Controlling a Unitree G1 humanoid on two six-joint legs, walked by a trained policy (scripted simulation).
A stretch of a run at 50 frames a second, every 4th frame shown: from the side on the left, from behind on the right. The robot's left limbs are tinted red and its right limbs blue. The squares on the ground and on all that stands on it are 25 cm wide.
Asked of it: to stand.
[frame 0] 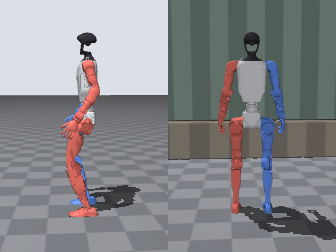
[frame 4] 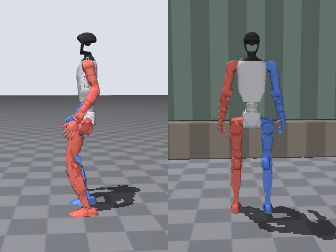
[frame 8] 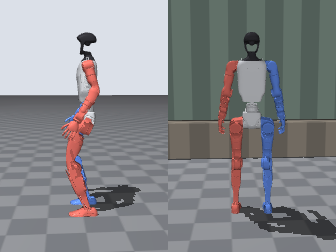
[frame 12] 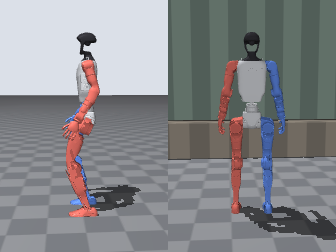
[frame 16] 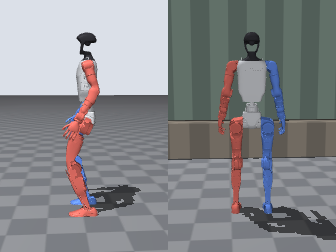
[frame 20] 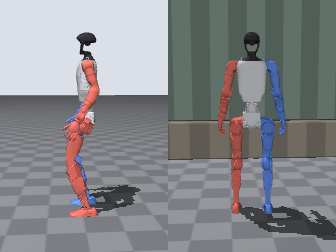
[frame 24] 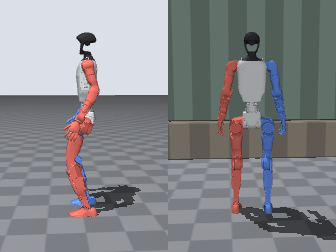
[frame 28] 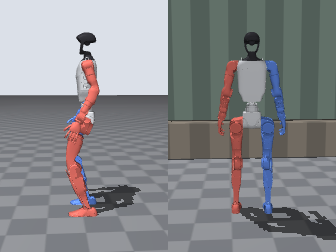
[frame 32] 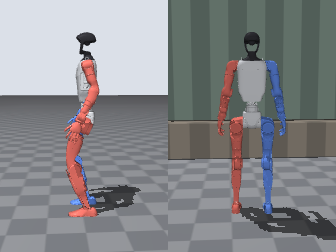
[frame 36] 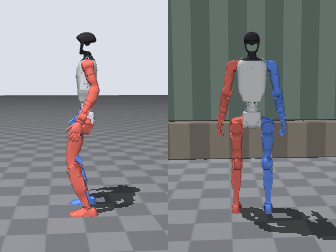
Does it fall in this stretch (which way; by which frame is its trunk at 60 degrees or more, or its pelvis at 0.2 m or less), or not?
no
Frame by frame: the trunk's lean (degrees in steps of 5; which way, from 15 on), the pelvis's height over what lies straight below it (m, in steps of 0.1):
0: 0, 0.8
4: 0, 0.8
8: 0, 0.8
12: 0, 0.8
16: 0, 0.8
20: 0, 0.8
24: 0, 0.8
28: 0, 0.8
32: 0, 0.8
36: 0, 0.8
